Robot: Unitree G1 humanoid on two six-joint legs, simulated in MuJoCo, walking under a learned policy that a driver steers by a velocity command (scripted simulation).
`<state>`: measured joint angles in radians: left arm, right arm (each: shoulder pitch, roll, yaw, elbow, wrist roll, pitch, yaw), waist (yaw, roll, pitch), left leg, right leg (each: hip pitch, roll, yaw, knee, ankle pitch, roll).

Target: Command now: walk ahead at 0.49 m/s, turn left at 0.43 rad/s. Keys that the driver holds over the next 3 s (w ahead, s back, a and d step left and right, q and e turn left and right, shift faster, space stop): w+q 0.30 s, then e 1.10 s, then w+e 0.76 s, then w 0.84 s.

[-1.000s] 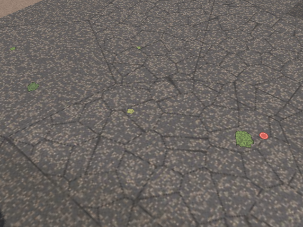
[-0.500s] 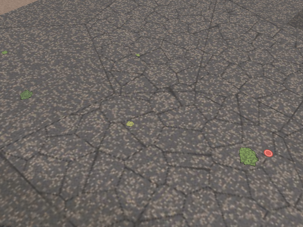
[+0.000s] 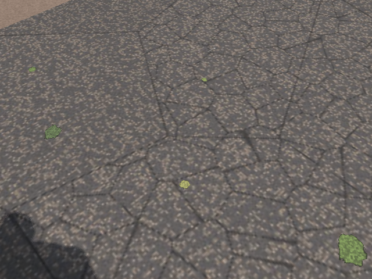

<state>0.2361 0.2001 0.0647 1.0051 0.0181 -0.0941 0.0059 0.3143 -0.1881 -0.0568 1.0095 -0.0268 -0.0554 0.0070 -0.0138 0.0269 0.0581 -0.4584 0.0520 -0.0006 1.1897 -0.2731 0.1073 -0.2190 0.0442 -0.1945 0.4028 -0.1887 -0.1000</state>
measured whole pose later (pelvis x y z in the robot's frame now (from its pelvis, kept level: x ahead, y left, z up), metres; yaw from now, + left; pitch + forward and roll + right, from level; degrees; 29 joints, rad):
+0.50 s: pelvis +0.26 +0.06 -0.01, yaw +11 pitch +0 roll +0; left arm 0.32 0.17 0.05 0.99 0.00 -0.05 0.03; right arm 0.15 -0.20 -0.06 0.95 -0.02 -0.06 0.00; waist 0.02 -0.01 0.10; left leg -0.29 -0.06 0.16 0.48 -0.19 0.13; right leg -0.37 -0.05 -0.03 1.22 -0.41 -0.04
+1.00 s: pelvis +0.35 +0.03 -0.01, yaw -5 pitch +0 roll +1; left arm 0.21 0.21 0.08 0.84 0.01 0.01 0.01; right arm 0.20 -0.23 -0.06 0.89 -0.02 0.02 -0.03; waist 0.01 0.03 0.07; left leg -0.41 0.02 0.11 1.10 -0.53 -0.01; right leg -0.34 0.04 -0.07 0.59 -0.26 -0.10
